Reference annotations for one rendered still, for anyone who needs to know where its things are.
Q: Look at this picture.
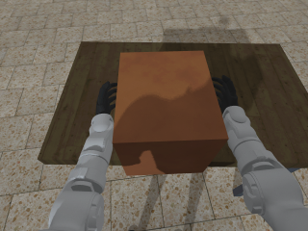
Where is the robot left upper arm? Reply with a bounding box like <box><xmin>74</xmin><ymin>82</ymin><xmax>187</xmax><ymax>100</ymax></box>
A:
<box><xmin>38</xmin><ymin>191</ymin><xmax>105</xmax><ymax>231</ymax></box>

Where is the robot right upper arm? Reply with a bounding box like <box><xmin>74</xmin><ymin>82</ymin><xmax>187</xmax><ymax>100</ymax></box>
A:
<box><xmin>242</xmin><ymin>167</ymin><xmax>308</xmax><ymax>231</ymax></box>

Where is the left robot hand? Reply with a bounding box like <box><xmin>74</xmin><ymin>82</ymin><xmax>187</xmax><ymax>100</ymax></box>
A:
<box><xmin>95</xmin><ymin>81</ymin><xmax>117</xmax><ymax>116</ymax></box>

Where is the right robot hand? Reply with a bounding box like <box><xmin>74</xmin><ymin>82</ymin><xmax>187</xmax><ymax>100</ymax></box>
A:
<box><xmin>211</xmin><ymin>75</ymin><xmax>239</xmax><ymax>113</ymax></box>

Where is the left robot forearm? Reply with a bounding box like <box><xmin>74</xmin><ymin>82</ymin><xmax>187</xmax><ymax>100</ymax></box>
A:
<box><xmin>48</xmin><ymin>114</ymin><xmax>114</xmax><ymax>228</ymax></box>

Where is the carton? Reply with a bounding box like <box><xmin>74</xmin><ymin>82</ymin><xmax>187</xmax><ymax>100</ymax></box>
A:
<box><xmin>112</xmin><ymin>50</ymin><xmax>229</xmax><ymax>176</ymax></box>

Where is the table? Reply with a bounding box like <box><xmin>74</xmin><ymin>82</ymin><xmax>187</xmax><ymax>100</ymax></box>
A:
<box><xmin>38</xmin><ymin>41</ymin><xmax>308</xmax><ymax>196</ymax></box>

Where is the right robot forearm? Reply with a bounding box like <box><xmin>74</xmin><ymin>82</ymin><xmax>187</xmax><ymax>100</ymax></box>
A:
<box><xmin>222</xmin><ymin>106</ymin><xmax>304</xmax><ymax>204</ymax></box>

